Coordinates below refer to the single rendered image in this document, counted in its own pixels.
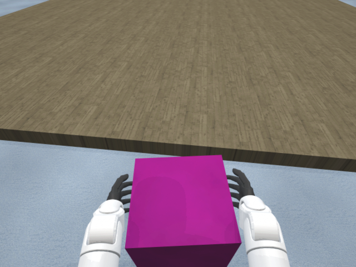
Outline robot left forearm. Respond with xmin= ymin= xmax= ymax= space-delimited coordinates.
xmin=78 ymin=200 xmax=125 ymax=267

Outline right robot hand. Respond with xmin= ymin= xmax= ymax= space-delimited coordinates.
xmin=226 ymin=169 xmax=255 ymax=208

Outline carton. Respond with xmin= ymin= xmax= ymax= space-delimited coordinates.
xmin=125 ymin=155 xmax=241 ymax=267

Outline left robot hand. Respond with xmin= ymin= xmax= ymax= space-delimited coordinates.
xmin=107 ymin=174 xmax=133 ymax=213

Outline robot right forearm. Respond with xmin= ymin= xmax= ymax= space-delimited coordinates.
xmin=239 ymin=195 xmax=290 ymax=267

